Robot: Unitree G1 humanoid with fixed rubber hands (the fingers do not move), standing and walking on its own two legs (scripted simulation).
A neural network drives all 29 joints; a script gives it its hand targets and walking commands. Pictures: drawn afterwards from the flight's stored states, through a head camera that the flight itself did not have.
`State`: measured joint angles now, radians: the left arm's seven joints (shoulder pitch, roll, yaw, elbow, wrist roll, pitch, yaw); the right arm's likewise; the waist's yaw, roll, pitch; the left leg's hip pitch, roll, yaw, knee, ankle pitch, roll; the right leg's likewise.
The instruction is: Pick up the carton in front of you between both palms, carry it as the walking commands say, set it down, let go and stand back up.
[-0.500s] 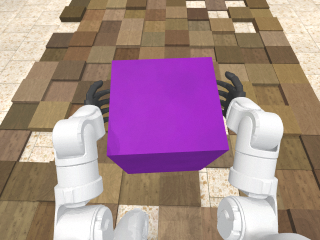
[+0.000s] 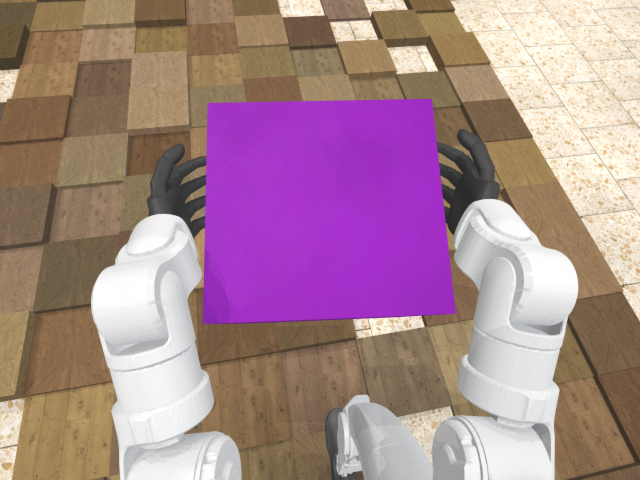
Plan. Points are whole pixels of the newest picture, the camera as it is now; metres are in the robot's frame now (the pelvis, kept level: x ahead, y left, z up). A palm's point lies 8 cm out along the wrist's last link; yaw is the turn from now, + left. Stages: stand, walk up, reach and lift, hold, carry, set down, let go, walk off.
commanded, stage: carry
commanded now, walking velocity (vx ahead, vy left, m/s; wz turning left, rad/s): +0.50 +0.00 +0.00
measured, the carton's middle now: (320, 234) +0.38 -0.03 +0.05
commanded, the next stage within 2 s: none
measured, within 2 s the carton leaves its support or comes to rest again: neither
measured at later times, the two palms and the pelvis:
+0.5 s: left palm (80, 16) +0.66 +0.25 +0.14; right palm (315, 9) +0.67 -0.05 +0.15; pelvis +0.33 +0.06 +0.02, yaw +4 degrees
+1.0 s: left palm out of the picture +0.94 +0.31 +0.16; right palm out of the picture +0.99 +0.01 +0.15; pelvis +0.63 +0.10 +0.03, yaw +7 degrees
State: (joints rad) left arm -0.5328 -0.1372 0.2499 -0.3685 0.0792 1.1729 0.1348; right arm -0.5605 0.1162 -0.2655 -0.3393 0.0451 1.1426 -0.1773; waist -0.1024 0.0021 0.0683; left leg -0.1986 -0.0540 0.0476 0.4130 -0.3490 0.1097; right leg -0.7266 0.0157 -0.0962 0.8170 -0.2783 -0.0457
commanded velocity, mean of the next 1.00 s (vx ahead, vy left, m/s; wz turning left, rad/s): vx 0.50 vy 0.00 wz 0.00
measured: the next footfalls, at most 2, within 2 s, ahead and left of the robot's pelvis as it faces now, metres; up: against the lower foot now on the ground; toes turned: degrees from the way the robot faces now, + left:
right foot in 0.02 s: +0.18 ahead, -0.09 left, +0.04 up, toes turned +0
left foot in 0.40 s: +0.40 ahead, +0.11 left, +0.03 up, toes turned +10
